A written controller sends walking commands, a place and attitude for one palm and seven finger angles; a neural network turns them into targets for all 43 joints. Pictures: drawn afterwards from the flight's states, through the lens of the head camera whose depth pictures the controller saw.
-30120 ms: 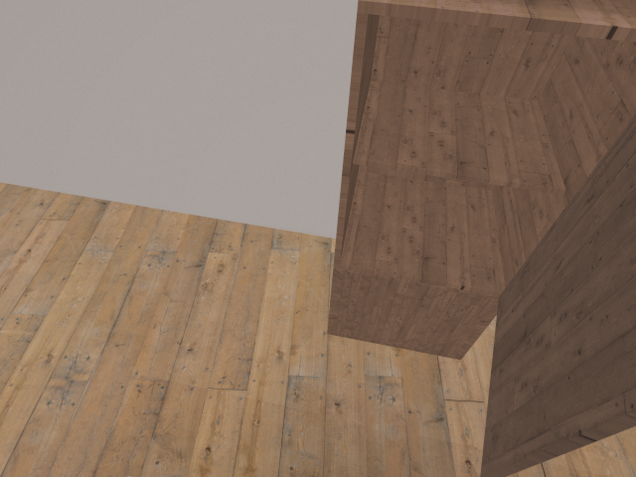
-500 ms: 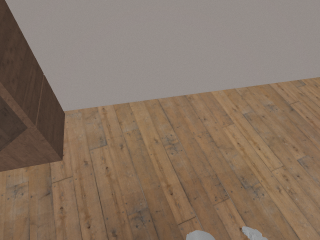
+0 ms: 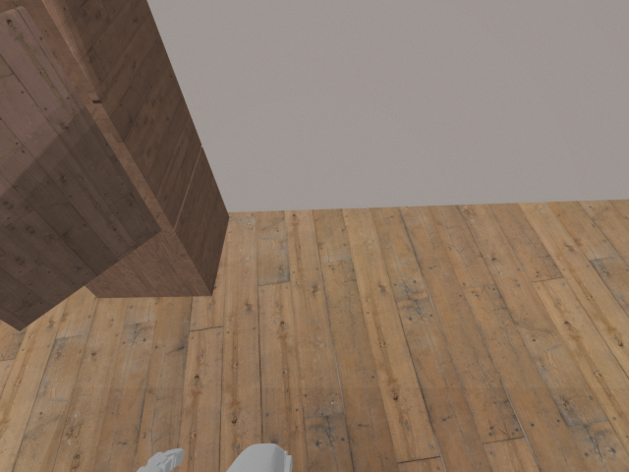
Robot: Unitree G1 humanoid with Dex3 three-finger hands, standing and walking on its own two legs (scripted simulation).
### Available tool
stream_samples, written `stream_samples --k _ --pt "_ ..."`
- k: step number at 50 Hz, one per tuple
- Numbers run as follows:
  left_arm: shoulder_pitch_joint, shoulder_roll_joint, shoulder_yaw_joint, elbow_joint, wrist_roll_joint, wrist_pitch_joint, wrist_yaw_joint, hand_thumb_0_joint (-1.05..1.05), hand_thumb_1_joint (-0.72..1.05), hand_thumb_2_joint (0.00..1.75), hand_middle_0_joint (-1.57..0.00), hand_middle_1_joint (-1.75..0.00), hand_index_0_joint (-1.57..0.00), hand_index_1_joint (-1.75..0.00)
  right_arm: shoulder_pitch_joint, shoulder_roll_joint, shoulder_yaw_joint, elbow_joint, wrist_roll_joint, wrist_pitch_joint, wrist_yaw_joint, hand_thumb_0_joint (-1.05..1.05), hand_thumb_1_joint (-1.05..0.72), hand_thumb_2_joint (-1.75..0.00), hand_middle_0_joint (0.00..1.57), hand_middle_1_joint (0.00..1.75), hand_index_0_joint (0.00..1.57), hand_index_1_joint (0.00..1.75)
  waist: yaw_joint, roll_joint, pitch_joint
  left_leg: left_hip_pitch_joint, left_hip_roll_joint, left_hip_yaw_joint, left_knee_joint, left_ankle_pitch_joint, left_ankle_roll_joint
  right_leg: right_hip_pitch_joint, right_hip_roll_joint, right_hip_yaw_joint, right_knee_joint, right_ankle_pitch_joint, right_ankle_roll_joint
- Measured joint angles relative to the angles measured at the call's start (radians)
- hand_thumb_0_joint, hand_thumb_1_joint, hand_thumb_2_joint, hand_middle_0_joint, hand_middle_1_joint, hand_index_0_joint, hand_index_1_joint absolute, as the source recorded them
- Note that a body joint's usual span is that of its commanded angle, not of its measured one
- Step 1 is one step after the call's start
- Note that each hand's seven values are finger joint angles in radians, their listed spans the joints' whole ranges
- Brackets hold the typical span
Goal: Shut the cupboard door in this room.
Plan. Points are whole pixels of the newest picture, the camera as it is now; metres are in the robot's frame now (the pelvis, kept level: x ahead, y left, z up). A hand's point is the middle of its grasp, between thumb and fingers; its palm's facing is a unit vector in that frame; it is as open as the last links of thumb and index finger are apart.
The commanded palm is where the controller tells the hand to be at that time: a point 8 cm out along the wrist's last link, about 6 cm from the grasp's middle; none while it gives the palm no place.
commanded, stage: turn to face it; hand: left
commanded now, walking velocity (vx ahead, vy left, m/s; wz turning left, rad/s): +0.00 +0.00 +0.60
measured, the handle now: out of the picture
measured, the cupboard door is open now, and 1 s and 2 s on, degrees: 49 49 49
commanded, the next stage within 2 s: take the last steps up to it in 1.18 s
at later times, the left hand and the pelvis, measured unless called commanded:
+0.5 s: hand out of the picture -0.01 +0.30 -0.17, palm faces +0.33 -0.91 -0.25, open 7.4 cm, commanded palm none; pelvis -0.02 +0.06 +0.00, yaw +16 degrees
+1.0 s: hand out of the picture -0.04 +0.22 -0.14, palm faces +0.56 -0.78 -0.28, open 7.4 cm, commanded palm none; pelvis -0.01 +0.00 +0.00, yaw +35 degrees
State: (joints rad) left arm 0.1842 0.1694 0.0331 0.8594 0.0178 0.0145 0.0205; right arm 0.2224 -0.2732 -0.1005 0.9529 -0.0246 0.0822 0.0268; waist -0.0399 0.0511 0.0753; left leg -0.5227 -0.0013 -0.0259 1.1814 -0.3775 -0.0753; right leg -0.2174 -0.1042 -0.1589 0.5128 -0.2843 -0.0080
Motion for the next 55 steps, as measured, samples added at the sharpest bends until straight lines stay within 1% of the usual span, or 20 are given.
stream_samples --k 5,9,11,12,13,14,16,19,22,27,33,37,38,39,40,42,44,46,50,55 --pt "0.032 0.009 0.004 0.013 0.007 -0.002 -0.003 0.0 0.9 0.9 -0.2 -0.3 -0.2 -0.3 -0.023 0.006 0.007 0.01 0.002 0.009 0.003 0.01 -0.91 -0.9 0.19 0.3 0.2 0.3 0.023 -0.034 0.007 0.072 0.042 0.03 -0.16 -0.036 -0.012 0.007 -0.039 -0.057 0.004 -0.006 0.01" --pt "0.053 0.034 0.014 0.027 0.012 0.0 -0.008 0.0 0.9 0.9 -0.2 -0.3 -0.2 -0.3 -0.065 0.011 0.017 -0.001 0.007 -0.002 0.002 0.01 -0.91 -0.9 0.19 0.3 0.2 0.3 0.052 -0.06 0.021 0.151 0.043 0.071 -0.354 -0.067 -0.001 -0.012 -0.073 -0.097 0.048 -0.025 0.031" --pt "0.067 0.053 0.023 0.039 0.011 0.004 -0.009 0.0 0.9 0.9 -0.2 -0.3 -0.2 -0.3 -0.085 0.013 0.022 -0.016 0.009 -0.014 0.002 0.01 -0.91 -0.9 0.19 0.3 0.2 0.3 0.061 -0.073 0.022 0.204 0.034 0.096 -0.478 -0.022 0.008 -0.028 -0.093 -0.117 0.09 -0.045 0.049" --pt "0.078 0.062 0.027 0.043 0.007 0.008 -0.01 0.0 0.9 0.9 -0.2 -0.3 -0.2 -0.3 -0.091 0.01 0.024 -0.026 0.009 -0.024 0.004 0.01 -0.91 -0.9 0.19 0.3 0.2 0.3 0.064 -0.075 0.017 0.239 0.031 0.105 -0.562 0.044 0.016 -0.043 -0.102 -0.125 0.126 -0.062 0.06" --pt "0.082 0.077 0.034 0.051 0.003 0.015 -0.012 0.0 0.9 0.9 -0.2 -0.3 -0.2 -0.3 -0.102 0.016 0.023 -0.032 0.007 -0.036 0.002 0.01 -0.91 -0.9 0.19 0.3 0.2 0.3 0.065 -0.093 0.017 0.238 0.017 0.107 -0.573 0.066 0.041 -0.07 -0.118 -0.107 0.186 -0.086 0.069" --pt "0.08 0.092 0.04 0.063 0.001 0.028 -0.011 0.0 0.9 0.9 -0.2 -0.3 -0.2 -0.3 -0.112 0.025 0.026 -0.037 0.008 -0.045 0.0 0.01 -0.91 -0.9 0.19 0.3 0.2 0.3 0.069 -0.108 0.02 0.228 0.005 0.106 -0.553 0.055 0.07 -0.106 -0.113 -0.06 0.27 -0.159 0.079" --pt "0.075 0.111 0.047 0.083 0.001 0.052 -0.005 0.0 0.91 0.9 -0.2 -0.3 -0.2 -0.3 -0.119 0.036 0.036 -0.047 0.008 -0.059 -0.004 0.01 -0.91 -0.9 0.19 0.3 0.2 0.3 0.075 -0.114 0.018 0.23 0.003 0.096 -0.548 0.036 0.107 -0.175 -0.076 0.013 0.437 -0.246 0.088" --pt "0.05 0.117 0.051 0.097 -0.001 0.061 -0.006 0.0 0.91 0.9 -0.2 -0.29 -0.2 -0.3 -0.112 0.046 0.045 -0.056 0.004 -0.068 -0.022 0.01 -0.91 -0.9 0.2 0.3 0.2 0.3 0.066 -0.096 0.011 0.252 0.001 0.059 -0.609 0.069 0.116 -0.247 -0.031 0.07 0.581 -0.202 0.095" --pt "0.021 0.114 0.049 0.081 -0.002 0.05 -0.013 0.01 0.91 0.9 -0.2 -0.29 -0.2 -0.3 -0.1 0.05 0.053 -0.052 0.004 -0.068 -0.027 0.01 -0.91 -0.9 0.2 0.3 0.2 0.3 0.063 -0.083 0.009 0.273 -0.013 0.027 -0.673 0.114 0.124 -0.284 -0.013 0.106 0.615 -0.128 0.104" --pt "-0.024 0.101 0.042 0.05 -0.003 0.042 -0.012 0.0 0.91 0.9 -0.2 -0.29 -0.2 -0.3 -0.067 0.061 0.056 -0.042 0.003 -0.062 -0.026 0.01 -0.91 -0.9 0.2 0.3 0.2 0.3 0.05 -0.07 -0.002 0.279 -0.04 -0.023 -0.719 0.152 0.127 -0.285 0.004 0.142 0.554 -0.09 0.117" --pt "-0.078 0.075 0.031 0.021 -0.01 0.039 -0.008 0.0 0.91 0.9 -0.2 -0.29 -0.2 -0.3 -0.022 0.064 0.047 -0.031 -0.003 -0.052 -0.024 0.01 -0.91 -0.9 0.2 0.3 0.21 0.3 0.014 -0.041 -0.001 0.246 -0.065 -0.092 -0.704 0.165 0.113 -0.217 0.047 0.156 0.37 -0.141 0.112" --pt "-0.096 0.054 0.02 -0.004 -0.017 0.021 -0.008 0.0 0.91 0.9 -0.2 -0.3 -0.2 -0.3 0.005 0.052 0.034 -0.018 -0.001 -0.038 -0.024 0.01 -0.91 -0.9 0.2 0.3 0.21 0.3 -0.002 -0.013 -0.003 0.204 -0.083 -0.141 -0.655 0.155 0.087 -0.114 0.084 0.148 0.135 -0.076 0.095" --pt "-0.093 0.052 0.017 -0.012 -0.017 0.012 -0.007 0.0 0.91 0.9 -0.2 -0.3 -0.2 -0.3 0.014 0.049 0.031 -0.016 0.002 -0.035 -0.023 0.01 -0.91 -0.9 0.2 0.3 0.21 0.3 -0.001 -0.012 -0.009 0.187 -0.094 -0.149 -0.63 0.145 0.078 -0.076 0.084 0.144 0.048 -0.017 0.082" --pt "-0.093 0.042 0.015 -0.013 -0.013 0.003 -0.004 0.0 0.91 0.9 -0.2 -0.3 -0.2 -0.3 0.015 0.041 0.024 -0.011 0.007 -0.032 -0.022 0.01 -0.91 -0.9 0.2 0.3 0.21 0.3 0.001 0.004 -0.005 0.166 -0.09 -0.151 -0.58 0.107 0.072 -0.07 0.091 0.133 0.032 0.022 0.048" --pt "-0.091 0.033 0.01 -0.014 -0.009 0.0 -0.003 0.0 0.91 0.9 -0.2 -0.3 -0.2 -0.3 0.014 0.033 0.018 -0.006 0.008 -0.026 -0.023 0.01 -0.91 -0.9 0.2 0.3 0.2 0.3 -0.002 0.016 0.001 0.138 -0.089 -0.139 -0.495 0.025 0.062 -0.068 0.09 0.117 0.045 0.019 0.021" --pt "-0.075 0.016 0.001 -0.015 -0.007 0.0 -0.001 0.0 0.91 0.9 -0.2 -0.3 -0.2 -0.3 0.021 0.019 0.007 0.0 0.003 -0.014 -0.02 0.01 -0.91 -0.9 0.2 0.3 0.2 0.3 -0.007 0.024 -0.002 0.071 -0.089 -0.095 -0.28 -0.062 0.048 -0.052 0.069 0.087 0.047 -0.004 -0.005" --pt "-0.052 0.005 0.0 -0.011 -0.007 0.002 0.002 0.0 0.91 0.9 -0.2 -0.3 -0.2 -0.3 0.023 0.007 0.001 0.009 -0.002 -0.006 -0.013 0.01 -0.91 -0.9 0.2 0.3 0.2 0.3 -0.005 0.022 -0.007 0.027 -0.068 -0.053 -0.108 -0.047 0.033 -0.028 0.05 0.066 0.024 -0.005 -0.008" --pt "-0.033 -0.001 0.001 -0.003 -0.005 0.002 0.003 0.0 0.9 0.9 -0.2 -0.3 -0.2 -0.3 0.025 0.0 -0.002 0.012 -0.003 -0.004 -0.008 0.01 -0.91 -0.9 0.2 0.3 0.2 0.3 -0.007 0.015 -0.01 0.009 -0.038 -0.029 -0.016 -0.012 0.019 -0.008 0.032 0.043 0.003 0.002 -0.006" --pt "0.003 -0.003 0.002 0.012 -0.001 -0.006 0.001 0.0 0.9 0.9 -0.2 -0.3 -0.2 -0.3 0.018 -0.002 0.001 0.019 -0.002 -0.001 -0.006 0.01 -0.91 -0.9 0.2 0.3 0.2 0.3 0.003 -0.009 -0.01 0.033 0.013 -0.011 -0.032 -0.003 -0.002 0.01 -0.002 -0.002 -0.011 0.006 -0.002" --pt "0.05 0.01 0.007 0.035 0.01 -0.009 -0.004 0.0 0.9 0.9 -0.2 -0.3 -0.2 -0.3 -0.03 0.004 0.014 0.025 0.003 -0.001 -0.01 0.01 -0.91 -0.9 0.19 0.3 0.2 0.3 0.04 -0.041 0.004 0.119 0.037 0.023 -0.237 -0.063 -0.005 0.004 -0.037 -0.043 0.007 0.0 0.013"
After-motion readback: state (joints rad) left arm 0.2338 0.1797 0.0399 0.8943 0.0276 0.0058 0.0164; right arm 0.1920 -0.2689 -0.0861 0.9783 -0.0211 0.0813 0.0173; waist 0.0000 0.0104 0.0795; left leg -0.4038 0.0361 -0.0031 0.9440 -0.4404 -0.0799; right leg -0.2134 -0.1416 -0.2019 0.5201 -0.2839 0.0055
